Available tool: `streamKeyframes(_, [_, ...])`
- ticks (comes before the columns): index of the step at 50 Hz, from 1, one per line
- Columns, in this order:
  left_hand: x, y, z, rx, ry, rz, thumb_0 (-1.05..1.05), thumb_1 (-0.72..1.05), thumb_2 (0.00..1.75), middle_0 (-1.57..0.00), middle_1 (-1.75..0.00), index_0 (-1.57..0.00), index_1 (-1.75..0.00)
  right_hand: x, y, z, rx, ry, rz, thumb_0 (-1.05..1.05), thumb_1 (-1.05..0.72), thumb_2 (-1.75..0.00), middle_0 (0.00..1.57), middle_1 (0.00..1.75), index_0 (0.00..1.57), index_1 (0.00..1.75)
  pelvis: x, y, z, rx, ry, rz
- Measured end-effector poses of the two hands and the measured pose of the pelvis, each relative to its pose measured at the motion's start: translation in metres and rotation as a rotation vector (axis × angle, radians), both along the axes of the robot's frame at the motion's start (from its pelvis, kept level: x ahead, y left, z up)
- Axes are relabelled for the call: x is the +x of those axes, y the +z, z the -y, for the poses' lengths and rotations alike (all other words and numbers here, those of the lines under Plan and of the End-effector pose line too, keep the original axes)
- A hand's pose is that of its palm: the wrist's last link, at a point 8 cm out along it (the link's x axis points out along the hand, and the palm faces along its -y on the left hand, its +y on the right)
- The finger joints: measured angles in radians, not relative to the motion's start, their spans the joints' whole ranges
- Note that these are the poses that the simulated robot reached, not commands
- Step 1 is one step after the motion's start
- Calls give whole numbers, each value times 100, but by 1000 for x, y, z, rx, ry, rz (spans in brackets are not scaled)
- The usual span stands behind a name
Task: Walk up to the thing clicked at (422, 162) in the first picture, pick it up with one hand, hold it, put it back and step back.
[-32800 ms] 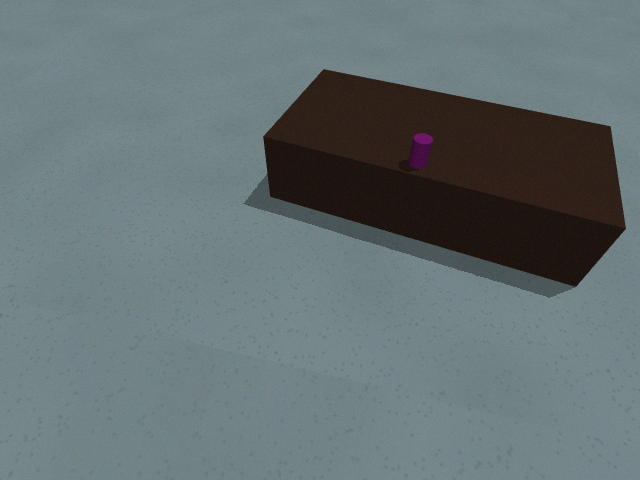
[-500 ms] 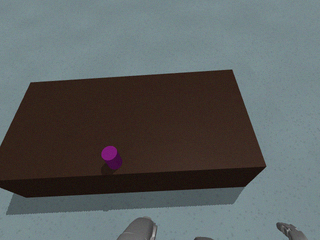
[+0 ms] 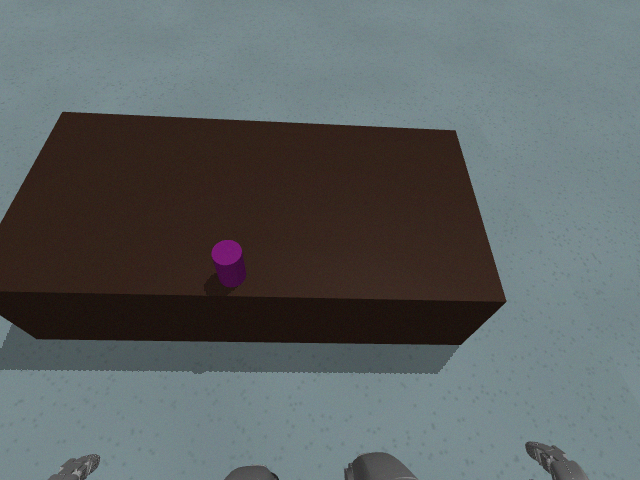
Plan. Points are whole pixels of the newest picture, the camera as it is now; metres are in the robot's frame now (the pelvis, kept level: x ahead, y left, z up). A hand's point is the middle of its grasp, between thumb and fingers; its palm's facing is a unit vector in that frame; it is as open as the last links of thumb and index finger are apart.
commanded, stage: step back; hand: left
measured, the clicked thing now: (229, 264) +0.60 +0.23 -0.38
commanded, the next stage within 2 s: none
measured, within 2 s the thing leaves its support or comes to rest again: neither
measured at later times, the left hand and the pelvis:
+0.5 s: hand out of the picture -0.01 +0.27 -0.14, palm faces +0.00 -0.91 -0.42, open 7.4 cm; pelvis -0.16 +0.01 -0.02, yaw +2 degrees
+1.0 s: hand out of the picture -0.25 +0.26 -0.15, palm faces -0.07 -0.92 -0.39, open 7.4 cm; pelvis -0.33 -0.01 -0.01, yaw -4 degrees
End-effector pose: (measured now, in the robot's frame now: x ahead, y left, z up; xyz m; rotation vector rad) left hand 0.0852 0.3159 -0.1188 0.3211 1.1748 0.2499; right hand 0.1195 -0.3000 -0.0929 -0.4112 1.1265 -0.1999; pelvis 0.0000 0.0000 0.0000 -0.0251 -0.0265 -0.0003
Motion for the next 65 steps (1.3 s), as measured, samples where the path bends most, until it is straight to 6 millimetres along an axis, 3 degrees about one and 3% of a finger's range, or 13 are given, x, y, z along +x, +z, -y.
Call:
streamKeyframes(7, [-51, -5, 11, 39, -58, -51, 1, 91, 90, -20, -30, -20, -30, -33, -18, 15, 37, -22, 85, 0, -90, -89, 21, 30, 20, 30, -48, -15, 11, 26, -64, 20])
streamKeyframes(10, [-77, 1, 22, 43, -66, -53, 1, 91, 90, -20, -30, -20, -30, -60, -31, 24, 62, -58, 73, 0, -90, -89, 21, 30, 20, 30, -69, -17, 15, -18, -48, 43])
streamKeyframes(14, [-104, 17, 28, 45, -65, -45, 1, 90, 90, -21, -30, -20, -30, -106, -32, 24, 85, -94, 2, 0, -91, -89, 21, 30, 20, 30, -88, -6, 16, 46, -75, 33])
streamKeyframes(21, [-106, 28, 15, 70, -76, 49, 1, 90, 90, -21, -30, -20, -30, -194, -35, 24, 43, -108, -132, 0, -91, -89, 21, 30, 20, 30, -128, -4, 6, 38, -21, -6])
streamKeyframes(27, [-116, 8, -6, 42, -84, 147, 1, 90, 90, -21, -30, -20, -30, -246, -35, 6, -7, -82, -186, 0, -91, -89, 21, 29, 20, 30, -173, -18, -10, 56, 18, 27])
streamKeyframes(32, [-154, 2, -7, -7, -58, 85, 1, 91, 90, -20, -30, -20, -30, -272, -12, -10, -2, -70, -135, 0, -91, -89, 21, 30, 20, 30, -200, -5, -16, 1, 20, 28])
streamKeyframes(37, [-201, 1, -6, -25, -51, 51, 1, 90, 90, -20, -30, -20, -30, -276, 1, -10, -17, -55, -64, 0, -90, -89, 21, 30, 20, 30, -230, 0, -16, -4, -17, 7])
streamKeyframes(42, [-255, -7, -4, -3, -76, -24, 1, 91, 90, -20, -30, -20, -30, -279, -2, -3, -10, -33, 39, 0, -90, -89, 21, 30, 20, 30, -269, -7, -10, 12, -59, 9])
streamKeyframes(47, [-308, -7, 9, 25, -92, -64, 1, 91, 90, -20, -30, -20, -30, -304, -22, 14, 22, -40, 95, 0, -90, -89, 21, 30, 20, 30, -313, -19, 0, -13, -84, 31])
streamKeyframes(53, [-365, 17, 15, 40, -58, -58, 1, 90, 90, -21, -30, -20, -30, -363, -23, 15, 59, -72, 28, 0, -91, -89, 21, 30, 20, 30, -347, -5, 7, 58, -78, 21])
streamKeyframes(59, [-379, 24, 4, 75, -59, 10, 1, 90, 90, -21, -30, -20, -30, -433, -30, 15, 33, -59, -80, 0, -91, -89, 21, 30, 20, 30, -386, -5, 2, 52, -19, -12])
streamKeyframes(65, [-401, 5, -9, 40, -46, 96, 1, 90, 90, -20, -30, -20, -30, -490, -33, -2, 6, -32, -149, 0, -91, -89, 21, 30, 20, 30, -429, -16, -6, 82, 13, 28])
